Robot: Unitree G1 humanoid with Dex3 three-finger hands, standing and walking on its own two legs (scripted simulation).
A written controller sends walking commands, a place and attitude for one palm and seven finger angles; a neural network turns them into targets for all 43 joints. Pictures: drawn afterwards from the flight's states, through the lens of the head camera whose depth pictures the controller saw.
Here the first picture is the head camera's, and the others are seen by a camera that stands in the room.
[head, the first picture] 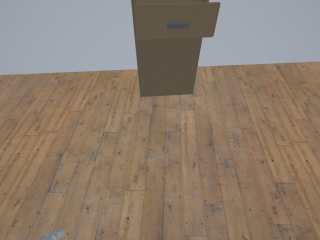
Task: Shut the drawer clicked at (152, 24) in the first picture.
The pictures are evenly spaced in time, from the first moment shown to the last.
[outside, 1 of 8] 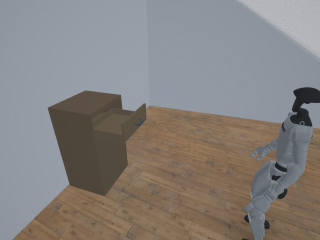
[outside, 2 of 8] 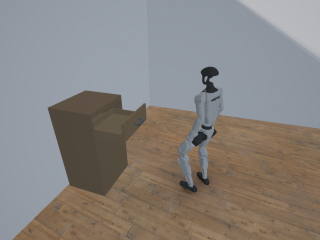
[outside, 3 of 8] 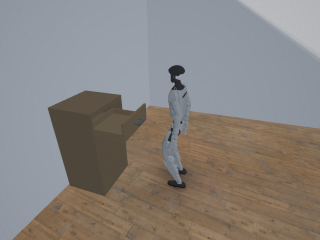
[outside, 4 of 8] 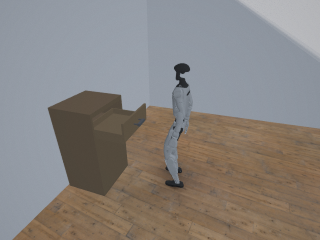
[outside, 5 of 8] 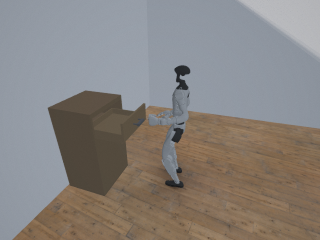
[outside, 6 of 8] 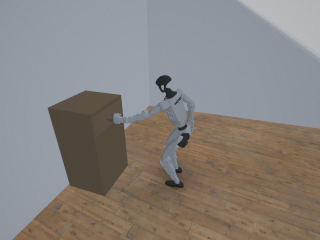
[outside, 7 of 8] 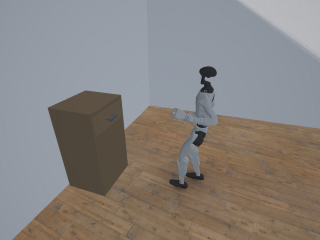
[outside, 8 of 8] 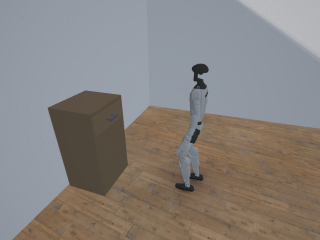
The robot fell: no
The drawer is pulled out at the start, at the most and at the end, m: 0.29 0.29 0.00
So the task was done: yes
